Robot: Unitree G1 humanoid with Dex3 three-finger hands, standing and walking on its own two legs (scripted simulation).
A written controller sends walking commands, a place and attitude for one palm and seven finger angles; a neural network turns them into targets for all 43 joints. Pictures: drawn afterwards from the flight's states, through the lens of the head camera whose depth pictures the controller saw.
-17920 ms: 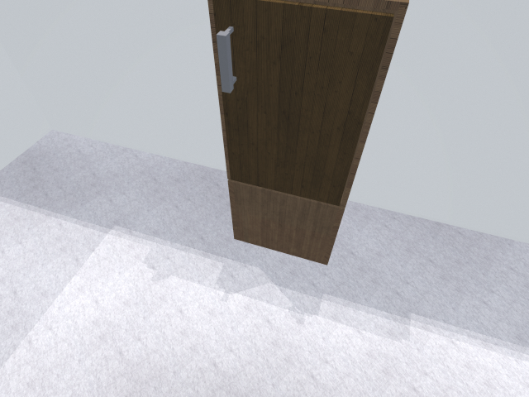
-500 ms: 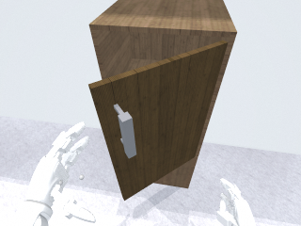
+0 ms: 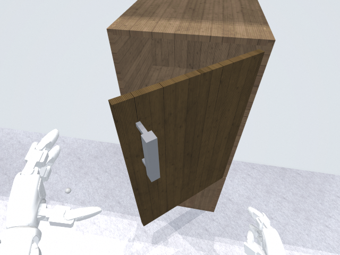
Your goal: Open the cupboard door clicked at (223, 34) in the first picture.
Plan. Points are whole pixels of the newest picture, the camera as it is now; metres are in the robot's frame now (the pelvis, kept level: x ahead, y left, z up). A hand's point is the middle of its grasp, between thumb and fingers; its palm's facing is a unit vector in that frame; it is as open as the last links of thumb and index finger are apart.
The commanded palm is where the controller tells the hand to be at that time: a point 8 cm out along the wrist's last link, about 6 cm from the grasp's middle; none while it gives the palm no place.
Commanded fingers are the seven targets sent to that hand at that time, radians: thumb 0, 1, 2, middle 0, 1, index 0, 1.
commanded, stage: draw the hand back to the body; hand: left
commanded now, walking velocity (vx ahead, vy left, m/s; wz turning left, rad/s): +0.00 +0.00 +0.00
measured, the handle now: (147, 152) +0.30 +0.09 +0.12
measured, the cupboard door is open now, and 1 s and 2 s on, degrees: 42 42 42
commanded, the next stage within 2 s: step back with the hand held close in 0.86 s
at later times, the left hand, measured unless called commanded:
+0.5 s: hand (52, 170) +0.21 +0.24 +0.16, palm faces +0.46 -0.80 -0.39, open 8.9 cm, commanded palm +0.16 +0.28 +0.17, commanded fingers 0.00 0.90 0.90 -0.20 -0.30 -0.20 -0.30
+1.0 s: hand (52, 175) +0.20 +0.24 +0.16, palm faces +0.46 -0.80 -0.38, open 7.4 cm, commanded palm +0.15 +0.28 +0.18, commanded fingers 0.00 0.90 0.90 -0.20 -0.30 -0.20 -0.30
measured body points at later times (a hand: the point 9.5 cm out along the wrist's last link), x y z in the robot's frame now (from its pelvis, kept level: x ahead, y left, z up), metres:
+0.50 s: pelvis +0.01 -0.01 +0.01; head +0.00 -0.04 +0.46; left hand +0.18 +0.28 +0.19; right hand +0.20 -0.23 -0.08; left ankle -0.02 +0.10 -0.73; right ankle +0.01 -0.12 -0.73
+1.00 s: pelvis +0.00 -0.02 +0.01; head -0.02 -0.05 +0.46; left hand +0.17 +0.28 +0.19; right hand +0.18 -0.24 -0.08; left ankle -0.02 +0.10 -0.73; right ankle +0.01 -0.12 -0.74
